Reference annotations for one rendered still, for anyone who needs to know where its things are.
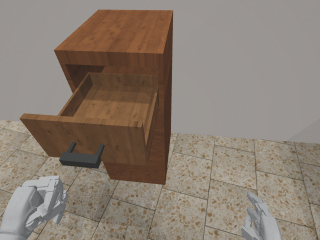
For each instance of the cabinet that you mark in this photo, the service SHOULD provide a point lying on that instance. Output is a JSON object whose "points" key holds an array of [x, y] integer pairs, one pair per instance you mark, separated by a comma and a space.
{"points": [[138, 42]]}

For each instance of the robot left hand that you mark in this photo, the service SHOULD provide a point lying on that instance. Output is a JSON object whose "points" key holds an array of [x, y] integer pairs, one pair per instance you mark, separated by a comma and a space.
{"points": [[44, 195]]}

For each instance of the handle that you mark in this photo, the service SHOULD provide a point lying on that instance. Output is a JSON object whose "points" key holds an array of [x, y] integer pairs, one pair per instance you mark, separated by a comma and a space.
{"points": [[80, 159]]}

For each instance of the robot right hand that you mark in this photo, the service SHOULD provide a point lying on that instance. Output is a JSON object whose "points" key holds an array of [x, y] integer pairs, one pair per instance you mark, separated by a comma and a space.
{"points": [[266, 226]]}

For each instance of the drawer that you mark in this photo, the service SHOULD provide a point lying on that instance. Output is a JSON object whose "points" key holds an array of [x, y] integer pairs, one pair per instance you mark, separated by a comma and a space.
{"points": [[114, 109]]}

